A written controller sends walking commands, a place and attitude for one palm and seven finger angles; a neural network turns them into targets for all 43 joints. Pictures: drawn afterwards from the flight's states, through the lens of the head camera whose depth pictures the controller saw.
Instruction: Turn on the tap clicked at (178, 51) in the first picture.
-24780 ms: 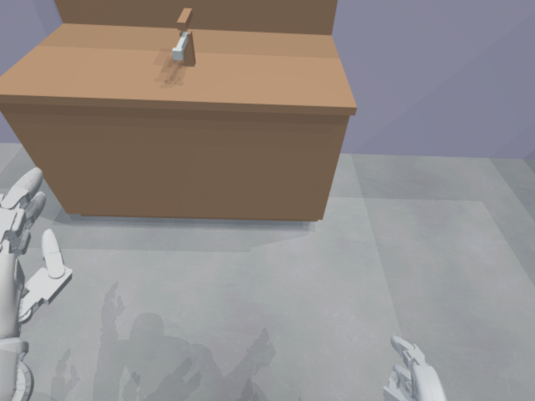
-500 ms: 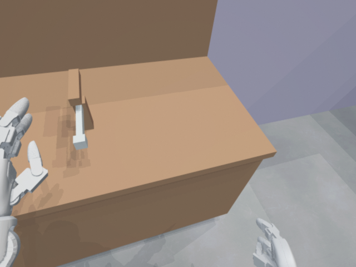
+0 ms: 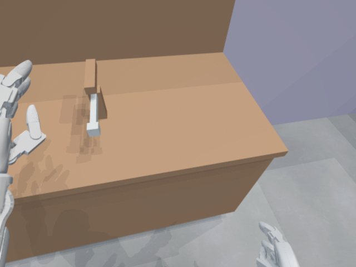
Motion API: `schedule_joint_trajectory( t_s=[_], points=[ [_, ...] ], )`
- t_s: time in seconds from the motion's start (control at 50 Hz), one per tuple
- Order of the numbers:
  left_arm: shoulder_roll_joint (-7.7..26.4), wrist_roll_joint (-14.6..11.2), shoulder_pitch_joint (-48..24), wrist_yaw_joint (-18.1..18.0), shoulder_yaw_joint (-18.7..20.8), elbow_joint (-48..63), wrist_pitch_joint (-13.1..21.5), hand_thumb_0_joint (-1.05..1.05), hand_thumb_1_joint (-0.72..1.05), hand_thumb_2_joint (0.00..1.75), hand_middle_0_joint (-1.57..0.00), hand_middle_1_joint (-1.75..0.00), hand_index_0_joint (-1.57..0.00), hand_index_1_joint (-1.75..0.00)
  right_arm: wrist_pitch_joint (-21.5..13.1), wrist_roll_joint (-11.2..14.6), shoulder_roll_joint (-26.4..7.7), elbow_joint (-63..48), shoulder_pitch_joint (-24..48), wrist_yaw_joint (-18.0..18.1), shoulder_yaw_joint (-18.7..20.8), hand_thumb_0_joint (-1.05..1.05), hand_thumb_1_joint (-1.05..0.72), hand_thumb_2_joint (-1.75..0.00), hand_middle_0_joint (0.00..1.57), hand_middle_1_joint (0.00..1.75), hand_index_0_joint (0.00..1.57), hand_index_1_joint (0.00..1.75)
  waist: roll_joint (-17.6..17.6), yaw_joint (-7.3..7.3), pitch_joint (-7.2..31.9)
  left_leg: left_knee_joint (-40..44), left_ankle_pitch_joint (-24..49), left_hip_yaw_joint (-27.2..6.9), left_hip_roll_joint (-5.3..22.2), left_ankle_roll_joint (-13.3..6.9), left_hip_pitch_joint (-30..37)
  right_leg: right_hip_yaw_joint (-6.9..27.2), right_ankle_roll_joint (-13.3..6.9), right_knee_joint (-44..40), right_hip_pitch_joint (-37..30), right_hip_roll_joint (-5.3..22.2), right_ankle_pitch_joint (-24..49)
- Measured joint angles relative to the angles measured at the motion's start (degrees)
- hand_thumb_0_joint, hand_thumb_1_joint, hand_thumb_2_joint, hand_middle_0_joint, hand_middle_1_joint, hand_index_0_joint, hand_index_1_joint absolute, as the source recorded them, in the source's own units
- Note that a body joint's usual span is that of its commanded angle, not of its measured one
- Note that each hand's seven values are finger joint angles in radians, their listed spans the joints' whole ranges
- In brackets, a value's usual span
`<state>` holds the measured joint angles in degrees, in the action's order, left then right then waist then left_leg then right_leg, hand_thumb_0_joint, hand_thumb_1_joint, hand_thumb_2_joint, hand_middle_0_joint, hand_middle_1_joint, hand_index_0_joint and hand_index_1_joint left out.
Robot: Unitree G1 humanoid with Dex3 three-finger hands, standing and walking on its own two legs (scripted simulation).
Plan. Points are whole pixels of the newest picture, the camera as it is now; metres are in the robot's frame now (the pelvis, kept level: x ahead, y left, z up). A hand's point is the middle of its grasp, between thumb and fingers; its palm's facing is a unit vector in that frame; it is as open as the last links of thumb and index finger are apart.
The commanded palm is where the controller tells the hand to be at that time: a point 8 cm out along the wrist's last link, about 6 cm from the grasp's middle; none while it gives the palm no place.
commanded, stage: turn the palm inward beside the body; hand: left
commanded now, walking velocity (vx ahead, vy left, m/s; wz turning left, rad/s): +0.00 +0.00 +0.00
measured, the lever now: (93, 129) +0.41 +0.27 +0.03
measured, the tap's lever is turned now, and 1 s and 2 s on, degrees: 0 0 0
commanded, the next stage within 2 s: none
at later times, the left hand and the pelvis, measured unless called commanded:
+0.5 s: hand (67, 182) +0.21 +0.21 +0.15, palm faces +0.49 -0.81 -0.31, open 7.5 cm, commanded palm +0.16 +0.24 +0.16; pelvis -0.04 -0.07 -0.02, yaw +2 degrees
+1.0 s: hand (108, 187) +0.22 +0.15 +0.13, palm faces +0.44 -0.86 -0.25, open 7.5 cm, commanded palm +0.16 +0.20 +0.14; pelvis +0.02 -0.11 -0.03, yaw +1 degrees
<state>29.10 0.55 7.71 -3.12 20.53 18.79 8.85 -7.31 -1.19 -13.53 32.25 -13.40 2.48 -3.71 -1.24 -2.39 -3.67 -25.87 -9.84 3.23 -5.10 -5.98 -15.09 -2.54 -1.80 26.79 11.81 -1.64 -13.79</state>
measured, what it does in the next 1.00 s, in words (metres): shifts its weight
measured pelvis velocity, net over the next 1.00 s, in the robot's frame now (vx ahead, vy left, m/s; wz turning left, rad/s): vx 0.02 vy -0.11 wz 0.01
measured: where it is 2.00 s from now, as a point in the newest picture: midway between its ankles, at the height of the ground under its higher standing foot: outside the picture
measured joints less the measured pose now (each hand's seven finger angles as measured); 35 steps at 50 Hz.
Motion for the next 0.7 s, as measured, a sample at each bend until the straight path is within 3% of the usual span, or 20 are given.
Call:
schedule_joint_trajectory(
  t_s=[0.04, 0.08, 0.12, 0.16, 0.24, 0.36, 0.4, 0.5, 0.54, 0.7],
  points=[
    [-1.0, -4.2, -3.3, 1.3, 2.5, -0.5, -4.6, 0.02, 0.88, 0.90, -0.22, -0.31, -0.21, -0.30, -0.1, -0.3, 0.1, 2.4, 1.9, -1.5, 0.0, 0.01, -0.90, -0.90, 0.20, 0.30, 0.21, 0.30, -0.5, 0.20, 0.7, 0.9, 0.9, 0.3, -0.6, 0.2, -0.2, 1.3, 0.2, 3.0, 2.2, 0.4, 0.0],
    [-4.4, -7.8, -2.2, 2.7, 3.3, 1.3, -9.3, 0.02, 0.89, 0.90, -0.21, -0.31, -0.21, -0.30, -0.4, 0.1, -0.1, 3.7, 2.8, -2.4, 0.4, 0.01, -0.90, -0.89, 0.20, 0.30, 0.21, 0.30, -0.2, -0.04, 1.8, 1.8, 1.3, 1.3, -1.1, 0.2, 0.5, 2.0, 0.2, 5.4, 3.2, 0.9, -0.6],
    [-7.3, -8.1, 0.9, 3.4, 1.4, 3.1, -12.9, 0.02, 0.89, 0.90, -0.21, -0.31, -0.20, -0.30, -0.2, 0.6, -0.7, 3.8, 3.4, -2.8, 0.6, 0.01, -0.90, -0.89, 0.20, 0.30, 0.21, 0.30, 0.6, -0.33, 2.7, 1.1, 0.9, 2.2, -1.4, 0.0, 0.6, 1.7, -0.2, 6.8, 3.5, 1.6, -1.9],
    [-9.1, -6.7, 4.2, 3.1, -1.7, 3.8, -14.6, 0.02, 0.90, 0.90, -0.20, -0.30, -0.20, -0.30, 0.3, 0.9, -1.3, 3.3, 4.5, -3.1, 0.6, 0.01, -0.90, -0.89, 0.20, 0.30, 0.21, 0.30, 1.6, -0.19, 2.7, -1.0, -0.1, 2.6, -1.5, 0.0, -0.1, 1.6, -0.2, 7.8, 3.5, 1.9, -3.5],
    [-10.3, -4.7, 8.5, 0.2, -5.0, 2.3, -12.7, 0.02, 0.89, 0.90, -0.21, -0.31, -0.20, -0.30, 1.7, 0.1, -0.9, 3.0, 6.8, -2.4, 0.3, 0.01, -0.90, -0.89, 0.20, 0.30, 0.21, 0.30, 3.1, 0.53, 2.4, -5.6, -1.4, 1.5, -0.2, 1.2, -3.3, 0.0, -0.7, 9.8, 5.4, 0.9, -3.2],
    [-10.0, -3.8, 4.0, -6.6, -1.2, -1.6, -4.9, 0.02, 0.88, 0.90, -0.22, -0.31, -0.21, -0.30, 1.5, -0.3, 1.1, 5.8, 7.2, -1.0, -0.4, 0.01, -0.90, -0.90, 0.20, 0.30, 0.21, 0.30, 1.4, -1.42, 2.9, -11.5, -4.3, -1.2, 1.7, 3.0, -7.7, -2.7, -2.6, 12.1, 7.9, -1.1, -3.8],
    [-9.6, -3.8, 0.9, -6.5, -0.5, -4.0, -5.3, 0.02, 0.89, 0.90, -0.21, -0.31, -0.21, -0.30, 1.6, 0.0, 0.9, 6.7, 7.2, -0.2, -0.9, 0.01, -0.90, -0.90, 0.20, 0.30, 0.21, 0.30, 1.8, -1.67, 2.8, -13.0, -5.6, -2.5, 1.9, 3.4, -8.4, -3.9, -3.2, 12.3, 7.9, -1.4, -4.0],
    [-7.3, -5.7, -1.9, -2.6, -2.2, -8.5, -12.7, 0.02, 0.89, 0.90, -0.21, -0.31, -0.20, -0.30, 2.3, 1.2, 0.0, 7.0, 7.1, 2.2, -1.2, 0.01, -0.90, -0.89, 0.20, 0.30, 0.21, 0.30, 4.6, -1.47, 3.1, -14.0, -6.4, -4.1, 3.0, 4.6, -8.6, -5.3, -4.2, 11.1, 7.0, -2.8, -3.7],
    [-6.9, -7.0, -1.0, -1.3, -2.7, -9.1, -14.0, 0.02, 0.89, 0.90, -0.21, -0.31, -0.20, -0.30, 2.2, 1.6, -0.1, 7.3, 7.3, 2.7, -0.9, 0.01, -0.90, -0.89, 0.20, 0.30, 0.21, 0.30, 5.3, -1.09, 3.5, -14.6, -7.7, -4.2, 3.6, 5.5, -8.7, -5.2, -4.1, 10.8, 6.8, -3.4, -3.7],
    [-8.3, -10.4, 6.5, -2.5, 0.7, -5.0, -8.9, 0.02, 0.89, 0.90, -0.21, -0.31, -0.21, -0.30, 0.9, 1.7, -0.2, 8.0, 5.5, 2.4, 1.7, 0.01, -0.90, -0.90, 0.20, 0.30, 0.21, 0.30, 4.4, -0.26, 5.4, -16.4, -8.3, -4.9, 4.9, 7.5, -9.4, -4.8, -5.1, 12.3, 7.7, -5.5, -5.5]
  ],
)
